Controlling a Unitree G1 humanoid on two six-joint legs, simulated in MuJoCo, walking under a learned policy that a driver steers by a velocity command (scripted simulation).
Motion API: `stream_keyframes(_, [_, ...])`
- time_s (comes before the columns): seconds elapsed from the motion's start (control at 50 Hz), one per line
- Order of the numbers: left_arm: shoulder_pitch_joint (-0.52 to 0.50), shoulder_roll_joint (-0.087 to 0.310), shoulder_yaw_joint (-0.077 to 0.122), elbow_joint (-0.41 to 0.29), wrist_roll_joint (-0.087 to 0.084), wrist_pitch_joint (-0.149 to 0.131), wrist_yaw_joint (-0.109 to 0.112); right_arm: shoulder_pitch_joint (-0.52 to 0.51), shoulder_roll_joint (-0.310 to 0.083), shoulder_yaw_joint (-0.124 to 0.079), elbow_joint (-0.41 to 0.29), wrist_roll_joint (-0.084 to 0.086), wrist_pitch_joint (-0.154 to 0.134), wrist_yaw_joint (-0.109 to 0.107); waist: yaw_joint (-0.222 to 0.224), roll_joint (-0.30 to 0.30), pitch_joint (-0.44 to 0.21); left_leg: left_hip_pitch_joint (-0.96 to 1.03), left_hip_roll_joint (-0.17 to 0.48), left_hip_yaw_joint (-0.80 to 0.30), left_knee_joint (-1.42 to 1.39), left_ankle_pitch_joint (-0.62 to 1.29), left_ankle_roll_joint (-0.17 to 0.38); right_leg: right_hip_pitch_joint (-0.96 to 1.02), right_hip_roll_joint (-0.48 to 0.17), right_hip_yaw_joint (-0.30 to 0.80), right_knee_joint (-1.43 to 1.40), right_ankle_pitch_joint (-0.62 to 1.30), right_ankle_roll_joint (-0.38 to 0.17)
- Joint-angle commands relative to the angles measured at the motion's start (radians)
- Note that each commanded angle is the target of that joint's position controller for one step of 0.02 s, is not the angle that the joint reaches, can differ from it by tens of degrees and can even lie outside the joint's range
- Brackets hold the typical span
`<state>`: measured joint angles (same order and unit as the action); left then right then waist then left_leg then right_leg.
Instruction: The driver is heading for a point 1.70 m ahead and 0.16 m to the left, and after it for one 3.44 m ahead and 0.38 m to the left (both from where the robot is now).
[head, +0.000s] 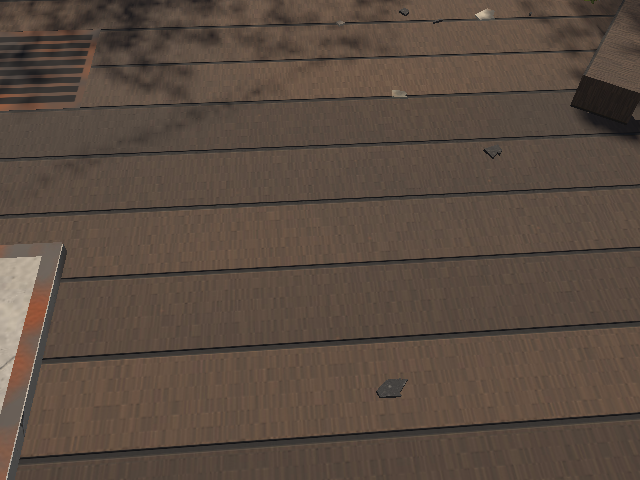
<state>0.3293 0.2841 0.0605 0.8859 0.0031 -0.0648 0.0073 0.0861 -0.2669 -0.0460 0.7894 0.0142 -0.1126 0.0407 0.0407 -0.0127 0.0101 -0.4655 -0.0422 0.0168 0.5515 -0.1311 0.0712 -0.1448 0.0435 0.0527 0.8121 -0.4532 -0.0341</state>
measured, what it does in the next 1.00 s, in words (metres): walks ahead: right foot, then left foot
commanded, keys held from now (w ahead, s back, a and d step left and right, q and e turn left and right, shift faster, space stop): w+q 0.06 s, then q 0.18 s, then no key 0.74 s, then w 0.02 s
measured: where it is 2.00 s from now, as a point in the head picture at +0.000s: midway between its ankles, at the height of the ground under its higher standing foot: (282, 368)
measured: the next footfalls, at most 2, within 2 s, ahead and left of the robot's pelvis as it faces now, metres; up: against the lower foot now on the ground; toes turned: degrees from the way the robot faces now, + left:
right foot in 0.42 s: +0.37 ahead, -0.06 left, +0.00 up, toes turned +16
left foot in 0.72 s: +0.23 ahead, +0.16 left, +0.00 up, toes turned +11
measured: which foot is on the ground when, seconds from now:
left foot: down 0.00-0.44, up 0.46-0.70, down 0.72-1.00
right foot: up 0.00-0.40, down 0.42-1.00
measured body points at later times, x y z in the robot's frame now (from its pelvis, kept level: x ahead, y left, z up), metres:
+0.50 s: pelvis +0.21 +0.00 +0.00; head +0.24 +0.00 +0.45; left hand +0.36 +0.29 -0.08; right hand +0.35 -0.26 -0.12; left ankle +0.10 +0.09 -0.69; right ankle +0.33 -0.07 -0.73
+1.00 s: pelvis +0.25 +0.04 +0.01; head +0.26 +0.04 +0.46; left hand +0.29 +0.31 -0.12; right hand +0.38 -0.19 -0.12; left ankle +0.20 +0.15 -0.72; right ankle +0.33 -0.07 -0.72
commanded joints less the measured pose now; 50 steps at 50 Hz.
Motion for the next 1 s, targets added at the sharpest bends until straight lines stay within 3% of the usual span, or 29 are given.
stream_keyframes(0.02, [-0.042,0.131,0.011,-0.120,-0.025,-0.068,-0.016,0.265,-0.157,-0.048,-0.002,0.008,0.012,-0.005,-0.132,0.168,-0.173,0.725,0.339,-0.652,-0.255,-0.168,0.233,-0.657,-0.048,0.071,0.475,0.003,-0.007])
stream_keyframes(0.04, [-0.098,0.121,0.007,-0.133,-0.023,-0.076,-0.014,0.211,-0.150,-0.046,-0.024,-0.006,0.016,-0.007,-0.114,0.063,-0.109,0.602,0.301,-0.553,-0.267,-0.068,0.213,-0.630,-0.083,0.054,0.429,0.073,-0.009])
stream_keyframes(0.06, [-0.126,0.118,0.013,-0.141,-0.002,-0.078,-0.010,0.178,-0.133,-0.040,-0.036,-0.009,0.019,-0.007,-0.089,0.011,-0.058,0.499,0.271,-0.490,-0.285,0.045,0.208,-0.601,-0.107,0.042,0.352,0.113,0.002])
stream_keyframes(0.1, [-0.114,0.110,0.020,-0.158,0.016,-0.063,-0.002,0.144,-0.131,-0.036,-0.057,-0.016,0.022,-0.012,-0.039,0.051,-0.048,0.390,0.233,-0.406,-0.288,0.387,0.208,-0.505,-0.118,0.032,0.275,0.123,0.034])
stream_keyframes(0.16, [-0.113,0.077,0.017,-0.173,0.016,-0.034,0.013,0.165,-0.173,-0.053,-0.061,-0.010,0.032,-0.030,-0.020,0.066,-0.066,0.313,0.195,-0.292,-0.256,0.697,0.199,-0.466,-0.085,-0.002,0.144,0.172,0.083])
stream_keyframes(0.24, [-0.227,0.053,0.008,-0.210,0.008,-0.018,0.014,0.211,-0.181,-0.062,-0.059,0.011,0.072,-0.062,-0.055,0.100,-0.100,0.249,0.123,-0.250,-0.213,0.632,0.112,-0.374,-0.020,-0.010,-0.087,0.397,0.095])
stream_keyframes(0.32, [-0.317,0.056,0.005,-0.235,0.006,-0.024,-0.007,0.252,-0.154,-0.054,-0.050,0.006,0.097,-0.084,-0.093,0.120,-0.096,0.299,0.137,-0.296,-0.172,0.473,0.076,-0.335,-0.005,0.005,-0.241,0.501,0.082])
stream_keyframes(0.38, [-0.281,0.092,0.016,-0.228,0.016,-0.039,-0.014,0.228,-0.139,-0.048,-0.062,-0.008,0.099,-0.089,-0.067,0.127,-0.092,0.370,0.167,-0.366,-0.079,0.462,0.077,-0.296,-0.020,0.025,-0.324,0.450,0.041])
stream_keyframes(0.4, [-0.241,0.093,0.017,-0.218,0.021,-0.049,-0.013,0.204,-0.130,-0.044,-0.069,-0.006,0.098,-0.087,-0.035,0.119,-0.099,0.367,0.142,-0.359,-0.021,0.456,0.060,-0.221,-0.027,0.012,-0.410,0.531,0.015])
stream_keyframes(0.42, [-0.198,0.125,0.023,-0.214,0.038,-0.057,-0.007,0.208,-0.108,-0.035,-0.083,-0.016,0.091,-0.082,-0.025,0.073,-0.157,0.319,0.086,-0.337,0.078,0.397,0.029,-0.059,-0.104,0.063,-0.417,0.789,-0.031])
stream_keyframes(0.44, [-0.152,0.170,0.026,-0.220,0.056,-0.054,0.001,0.282,-0.078,-0.025,-0.087,-0.030,0.079,-0.077,-0.051,-0.073,-0.245,0.160,-0.003,-0.274,0.260,0.041,-0.016,0.181,-0.270,0.211,-0.330,1.232,-0.145])
stream_keyframes(0.46, [-0.094,0.129,0.020,-0.200,0.051,-0.035,0.000,0.387,-0.076,-0.015,-0.072,-0.014,0.078,-0.072,-0.050,-0.259,-0.355,0.009,-0.079,-0.220,0.471,-0.553,-0.074,0.332,-0.455,0.430,-0.328,1.333,-0.318])
stream_keyframes(0.48, [-0.103,0.075,0.006,-0.200,0.013,-0.021,-0.005,0.388,-0.148,-0.029,-0.054,-0.012,0.091,-0.066,-0.050,-0.153,-0.333,-0.025,-0.024,-0.225,0.553,-0.600,-0.102,0.260,-0.462,0.490,-0.366,1.055,-0.317])
stream_keyframes(0.5, [-0.151,0.060,-0.001,-0.207,0.001,-0.010,-0.006,0.301,-0.170,-0.040,-0.059,-0.007,0.114,-0.070,-0.039,-0.082,-0.233,-0.057,0.001,-0.199,0.601,-0.541,-0.129,0.168,-0.401,0.434,-0.395,0.829,-0.269])
stream_keyframes(0.52, [-0.197,0.055,-0.009,-0.212,0.006,0.002,-0.010,0.258,-0.161,-0.042,-0.059,-0.009,0.139,-0.076,-0.046,-0.046,-0.172,-0.057,0.022,-0.171,0.594,-0.493,-0.144,0.068,-0.354,0.379,-0.433,0.662,-0.231])
stream_keyframes(0.56, [-0.275,0.076,-0.008,-0.214,0.019,0.023,-0.013,0.249,-0.124,-0.038,-0.057,-0.012,0.167,-0.082,-0.080,-0.084,-0.087,0.041,0.054,-0.130,0.472,-0.406,-0.155,-0.131,-0.267,0.273,-0.512,0.440,-0.181])
stream_keyframes(0.58, [-0.294,0.081,-0.004,-0.211,0.024,0.030,-0.014,0.259,-0.093,-0.029,-0.050,-0.012,0.167,-0.081,-0.088,-0.117,-0.071,0.105,0.050,-0.093,0.378,-0.377,-0.155,-0.190,-0.219,0.209,-0.529,0.408,-0.162])
stream_keyframes(0.62, [-0.271,0.079,-0.002,-0.194,0.021,0.037,-0.010,0.245,-0.058,-0.017,-0.041,-0.017,0.155,-0.079,-0.067,-0.144,-0.095,0.176,0.049,-0.063,0.231,-0.328,-0.149,-0.178,-0.195,0.168,-0.526,0.392,-0.164])
stream_keyframes(0.66, [-0.251,0.084,-0.001,-0.180,0.012,0.041,-0.005,0.244,-0.066,-0.020,-0.029,-0.017,0.147,-0.075,-0.065,-0.135,-0.123,0.239,0.049,-0.053,0.094,-0.202,-0.131,-0.154,-0.205,0.176,-0.510,0.305,-0.167])
stream_keyframes(0.7, [-0.236,0.073,-0.008,-0.167,0.003,0.043,-0.002,0.244,-0.069,-0.023,-0.018,-0.025,0.144,-0.070,-0.076,-0.118,-0.107,0.325,0.037,-0.032,-0.055,-0.082,-0.095,-0.200,-0.186,0.168,-0.506,0.137,-0.124])
stream_keyframes(0.74, [-0.203,0.052,-0.018,-0.149,0.015,0.034,-0.007,0.208,-0.120,-0.026,-0.049,-0.047,0.141,-0.074,-0.057,-0.042,-0.061,0.348,0.146,-0.146,-0.111,-0.063,-0.036,-0.283,-0.138,0.130,-0.461,-0.018,-0.029])
stream_keyframes(0.76, [-0.192,0.044,-0.013,-0.153,0.014,0.032,-0.009,0.200,-0.151,-0.036,-0.023,-0.039,0.137,-0.071,-0.016,0.097,-0.019,0.193,0.141,-0.155,-0.125,-0.267,-0.004,-0.216,-0.064,0.030,-0.434,0.030,0.009])
stream_keyframes(0.78, [-0.218,0.050,-0.014,-0.148,0.021,0.031,-0.006,0.179,-0.098,-0.024,-0.031,-0.038,0.126,-0.067,-0.033,0.101,0.003,0.111,0.125,-0.155,-0.170,-0.367,-0.006,-0.138,-0.055,0.015,-0.381,0.111,0.029])
stream_keyframes(0.8, [-0.215,0.042,-0.013,-0.143,0.016,0.031,-0.004,0.171,-0.073,-0.015,-0.025,-0.044,0.115,-0.066,-0.024,0.114,0.010,0.078,0.125,-0.155,-0.190,-0.381,-0.023,-0.102,-0.054,0.010,-0.358,0.164,0.026])
stream_keyframes(0.88, [-0.177,0.041,-0.009,-0.105,0.010,0.035,0.005,0.191,-0.079,-0.014,-0.014,-0.031,0.084,-0.068,-0.026,0.071,0.007,0.114,0.105,-0.130,-0.147,-0.220,-0.052,-0.089,-0.065,0.021,-0.334,0.275,0.001])
stream_keyframes(0.98, [-0.169,0.039,-0.005,-0.066,0.005,0.039,0.007,0.224,-0.071,-0.011,0.004,-0.025,0.083,-0.071,-0.036,0.032,-0.009,0.149,0.093,-0.116,-0.120,-0.118,-0.047,-0.065,-0.068,0.022,-0.315,0.384,0.007])
stream_keyframes(1.0, [-0.152,0.032,-0.006,-0.049,0.004,0.042,0.007,0.248,-0.066,-0.011,0.018,-0.023,0.085,-0.071,-0.040,0.034,-0.029,0.160,0.088,-0.113,-0.134,-0.203,-0.041,-0.057,-0.054,0.007,-0.308,0.302,0.007])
